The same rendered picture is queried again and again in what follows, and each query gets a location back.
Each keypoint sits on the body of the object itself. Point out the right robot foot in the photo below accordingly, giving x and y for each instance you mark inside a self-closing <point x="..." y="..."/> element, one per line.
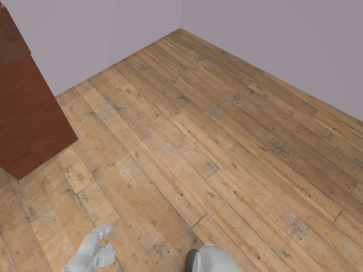
<point x="190" y="259"/>

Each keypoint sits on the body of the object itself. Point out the robot left hand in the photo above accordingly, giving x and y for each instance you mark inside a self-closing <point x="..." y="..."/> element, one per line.
<point x="103" y="255"/>

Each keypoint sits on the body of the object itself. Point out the right robot thigh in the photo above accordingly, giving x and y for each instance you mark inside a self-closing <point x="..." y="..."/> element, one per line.
<point x="215" y="260"/>

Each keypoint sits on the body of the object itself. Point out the cabinet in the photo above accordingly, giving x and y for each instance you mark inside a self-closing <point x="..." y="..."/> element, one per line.
<point x="33" y="127"/>

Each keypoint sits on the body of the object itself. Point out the left robot forearm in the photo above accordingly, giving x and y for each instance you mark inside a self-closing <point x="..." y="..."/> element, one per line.
<point x="79" y="263"/>

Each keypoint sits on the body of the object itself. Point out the drawer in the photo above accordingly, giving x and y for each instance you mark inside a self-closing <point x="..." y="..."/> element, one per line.
<point x="12" y="45"/>

